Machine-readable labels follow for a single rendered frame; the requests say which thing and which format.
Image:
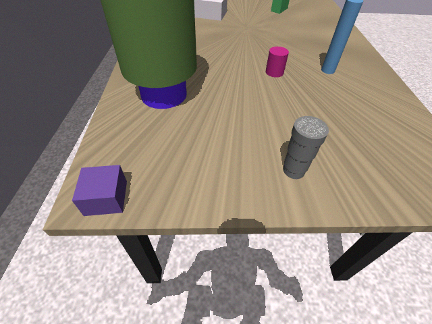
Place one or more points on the potted plant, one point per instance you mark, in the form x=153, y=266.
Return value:
x=155, y=45

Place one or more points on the table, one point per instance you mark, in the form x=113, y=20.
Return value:
x=214, y=163

